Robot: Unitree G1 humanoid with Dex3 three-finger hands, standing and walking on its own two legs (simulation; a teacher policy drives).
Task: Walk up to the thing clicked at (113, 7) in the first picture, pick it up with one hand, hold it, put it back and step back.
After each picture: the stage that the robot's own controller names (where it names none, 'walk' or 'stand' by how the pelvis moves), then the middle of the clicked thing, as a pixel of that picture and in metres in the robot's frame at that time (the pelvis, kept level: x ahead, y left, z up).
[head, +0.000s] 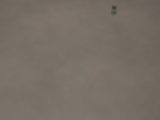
stand; (113, 10) +2.04 -0.49 -0.72
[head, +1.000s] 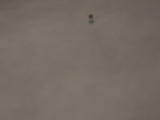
walk; (90, 19) +1.94 -0.03 -0.70
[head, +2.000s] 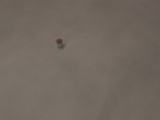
walk; (60, 44) +1.32 +0.29 -0.72
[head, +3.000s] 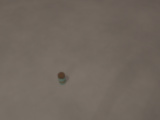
walk; (61, 78) +0.83 +0.23 -0.71
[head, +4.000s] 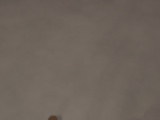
walk; out of the picture +0.46 +0.20 -0.70
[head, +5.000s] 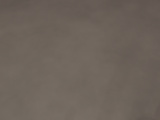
stand; out of the picture +0.38 +0.21 -0.72
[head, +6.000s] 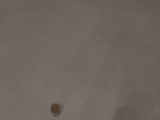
walk; (55, 110) +0.46 +0.15 -0.70
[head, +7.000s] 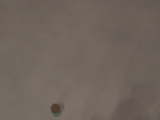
walk; (55, 110) +0.43 +0.17 -0.70
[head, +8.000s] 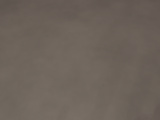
stand; out of the picture +0.42 +0.25 -0.72
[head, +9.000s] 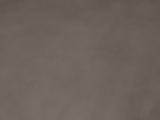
stand; out of the picture +0.43 +0.23 -0.73
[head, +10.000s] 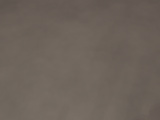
stand; out of the picture +0.42 +0.23 -0.73
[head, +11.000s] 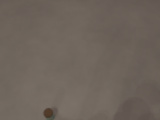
go down; (49, 114) +0.43 +0.23 -0.69
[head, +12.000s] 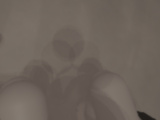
go down; out of the picture +0.47 +0.31 -0.27
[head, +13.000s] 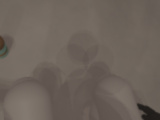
close in; out of the picture +0.47 +0.31 -0.28
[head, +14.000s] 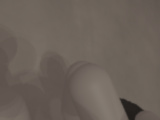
close in; out of the picture +0.44 +0.35 -0.22
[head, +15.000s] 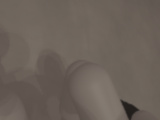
close; out of the picture +0.43 +0.35 -0.22
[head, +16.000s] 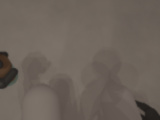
lift; (3, 71) +0.35 +0.27 -0.08
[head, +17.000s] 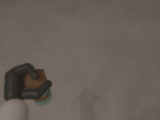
hold; (38, 88) +0.33 +0.16 +0.04
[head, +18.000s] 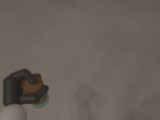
hold; (36, 92) +0.33 +0.17 +0.00
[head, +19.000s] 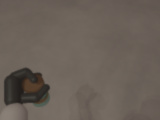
hold; (37, 91) +0.33 +0.17 +0.00
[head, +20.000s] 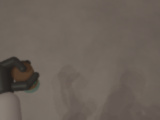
crouch; (26, 78) +0.38 +0.19 -0.06
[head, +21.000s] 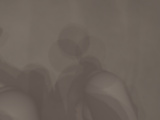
lower; out of the picture +0.48 +0.31 -0.12
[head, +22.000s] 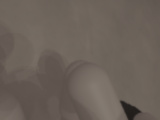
lower; out of the picture +0.41 +0.35 -0.23
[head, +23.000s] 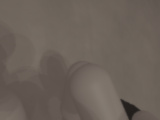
lower; out of the picture +0.41 +0.35 -0.23
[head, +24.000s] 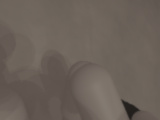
lower; out of the picture +0.41 +0.35 -0.23
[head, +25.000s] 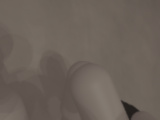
lower; out of the picture +0.41 +0.35 -0.23
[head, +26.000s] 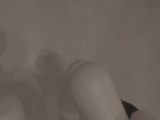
open; out of the picture +0.40 +0.35 -0.23
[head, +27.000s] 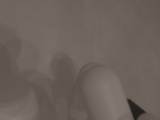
stand; out of the picture +0.41 +0.34 -0.24
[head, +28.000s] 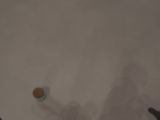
stand; (39, 94) +0.43 +0.25 -0.54
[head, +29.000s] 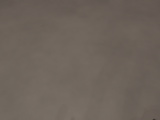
stand; out of the picture +0.40 +0.22 -0.67
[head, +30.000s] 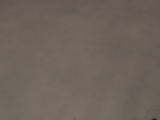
stand; out of the picture +0.41 +0.23 -0.67
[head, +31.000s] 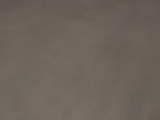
stand; out of the picture +0.41 +0.21 -0.71
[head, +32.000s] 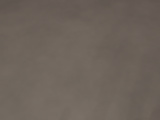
stand; out of the picture +0.41 +0.22 -0.72
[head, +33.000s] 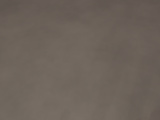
stand; out of the picture +0.39 +0.23 -0.73
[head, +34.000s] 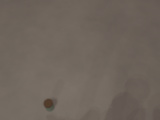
walk; (49, 105) +0.45 +0.21 -0.71
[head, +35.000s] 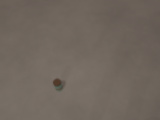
walk; (58, 85) +0.67 +0.26 -0.70
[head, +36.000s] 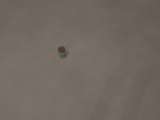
stand; (62, 52) +1.00 +0.19 -0.70
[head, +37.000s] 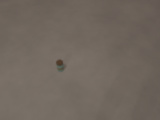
stand; (60, 65) +1.00 +0.22 -0.71
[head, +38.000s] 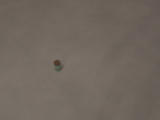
stand; (57, 66) +1.03 +0.24 -0.73
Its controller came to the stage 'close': yes
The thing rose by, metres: 0.71
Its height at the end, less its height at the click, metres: +0.00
